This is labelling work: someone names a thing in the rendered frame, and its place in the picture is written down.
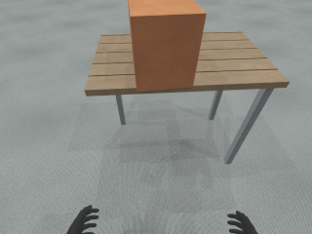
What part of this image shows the carton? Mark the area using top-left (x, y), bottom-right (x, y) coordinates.
top-left (128, 0), bottom-right (207, 92)

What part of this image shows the table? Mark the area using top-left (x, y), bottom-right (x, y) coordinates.
top-left (84, 31), bottom-right (290, 165)

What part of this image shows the right robot hand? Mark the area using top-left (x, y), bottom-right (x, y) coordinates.
top-left (227, 211), bottom-right (258, 234)

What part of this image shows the left robot hand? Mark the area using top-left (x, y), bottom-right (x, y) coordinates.
top-left (66, 205), bottom-right (99, 234)

